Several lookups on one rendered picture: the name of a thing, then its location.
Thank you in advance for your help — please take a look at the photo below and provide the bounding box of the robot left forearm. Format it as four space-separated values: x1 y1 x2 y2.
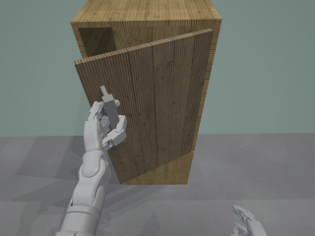
55 149 112 236

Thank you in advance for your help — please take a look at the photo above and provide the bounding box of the handle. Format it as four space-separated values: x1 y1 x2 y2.
100 86 125 144

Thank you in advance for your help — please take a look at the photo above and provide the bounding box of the robot right hand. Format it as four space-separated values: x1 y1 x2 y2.
230 205 268 236

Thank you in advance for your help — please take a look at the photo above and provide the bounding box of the robot left hand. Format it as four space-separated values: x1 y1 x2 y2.
84 99 127 155

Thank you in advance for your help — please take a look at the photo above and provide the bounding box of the cupboard door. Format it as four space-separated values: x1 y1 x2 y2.
73 29 214 185

